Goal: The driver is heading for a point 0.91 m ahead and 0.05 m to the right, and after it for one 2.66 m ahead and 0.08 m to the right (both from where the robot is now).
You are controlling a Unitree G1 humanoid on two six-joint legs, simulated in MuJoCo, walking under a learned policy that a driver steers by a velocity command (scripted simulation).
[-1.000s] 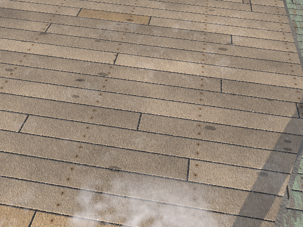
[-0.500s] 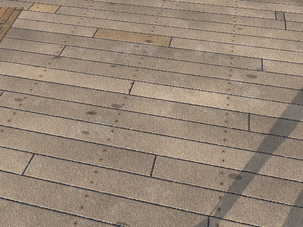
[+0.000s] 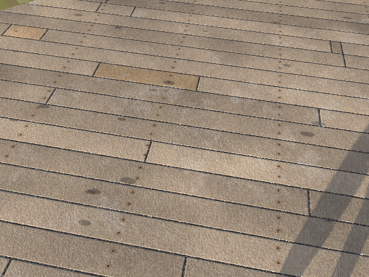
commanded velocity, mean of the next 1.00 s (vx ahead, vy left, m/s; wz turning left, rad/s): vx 0.50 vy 0.00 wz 0.00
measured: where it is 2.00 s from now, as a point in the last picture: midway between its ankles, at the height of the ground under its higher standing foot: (191, 150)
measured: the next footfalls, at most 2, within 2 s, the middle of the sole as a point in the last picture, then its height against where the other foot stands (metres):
right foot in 0.32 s outside the picture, level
left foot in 0.90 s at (172, 236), level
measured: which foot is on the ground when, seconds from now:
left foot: down 0.00-0.34, up 0.36-0.88, down 0.90-1.00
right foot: up 0.00-0.30, down 0.32-0.92, up 0.94-1.00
